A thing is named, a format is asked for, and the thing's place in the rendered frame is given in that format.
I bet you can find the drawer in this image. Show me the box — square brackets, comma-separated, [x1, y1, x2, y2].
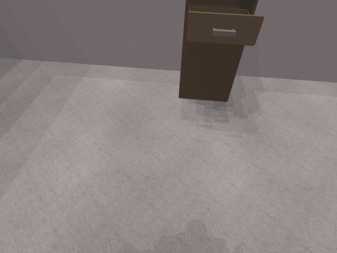
[186, 6, 264, 46]

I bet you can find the handle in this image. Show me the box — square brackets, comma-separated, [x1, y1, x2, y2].
[212, 28, 236, 37]

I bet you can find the cabinet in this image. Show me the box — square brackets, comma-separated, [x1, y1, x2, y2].
[179, 0, 258, 102]

